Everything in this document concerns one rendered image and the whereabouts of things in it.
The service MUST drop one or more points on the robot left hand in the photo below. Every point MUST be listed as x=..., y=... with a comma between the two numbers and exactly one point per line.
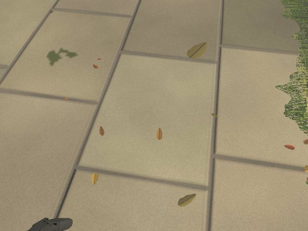
x=53, y=224

